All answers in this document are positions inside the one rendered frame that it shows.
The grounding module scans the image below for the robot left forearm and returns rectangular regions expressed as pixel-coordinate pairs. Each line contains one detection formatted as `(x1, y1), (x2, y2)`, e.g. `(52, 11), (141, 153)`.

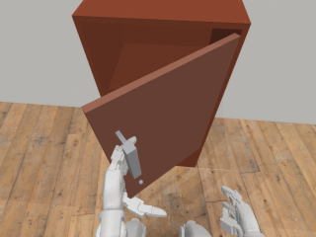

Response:
(94, 208), (128, 237)

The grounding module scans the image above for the right robot hand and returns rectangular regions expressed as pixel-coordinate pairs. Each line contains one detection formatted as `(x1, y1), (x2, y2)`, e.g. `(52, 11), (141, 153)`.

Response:
(220, 186), (261, 237)

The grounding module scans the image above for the cupboard door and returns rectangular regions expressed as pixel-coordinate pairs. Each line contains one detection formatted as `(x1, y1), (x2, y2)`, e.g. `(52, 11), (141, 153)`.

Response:
(81, 33), (241, 198)

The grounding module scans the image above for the left robot hand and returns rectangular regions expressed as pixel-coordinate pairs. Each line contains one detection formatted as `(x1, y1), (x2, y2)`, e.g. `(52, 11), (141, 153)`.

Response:
(102, 136), (167, 219)

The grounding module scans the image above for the left robot thigh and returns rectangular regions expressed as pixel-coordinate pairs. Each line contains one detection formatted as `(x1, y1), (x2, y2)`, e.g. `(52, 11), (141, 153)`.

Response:
(124, 221), (146, 237)

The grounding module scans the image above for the left robot shin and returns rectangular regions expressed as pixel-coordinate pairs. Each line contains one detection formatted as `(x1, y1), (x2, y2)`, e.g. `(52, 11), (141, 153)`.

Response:
(130, 218), (140, 222)

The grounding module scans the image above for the handle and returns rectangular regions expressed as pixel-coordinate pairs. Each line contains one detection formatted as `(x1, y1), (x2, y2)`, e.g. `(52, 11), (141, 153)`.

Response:
(115, 130), (142, 179)

